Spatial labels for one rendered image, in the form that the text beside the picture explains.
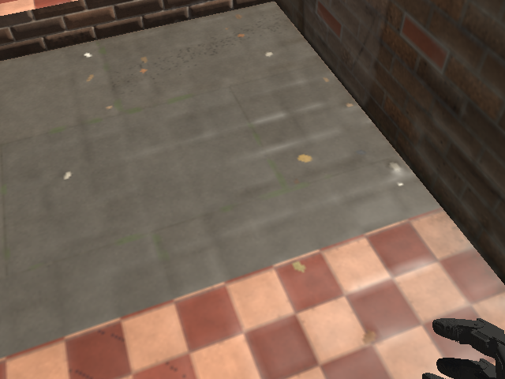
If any robot right hand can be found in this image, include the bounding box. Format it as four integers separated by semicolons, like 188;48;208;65
422;318;505;379

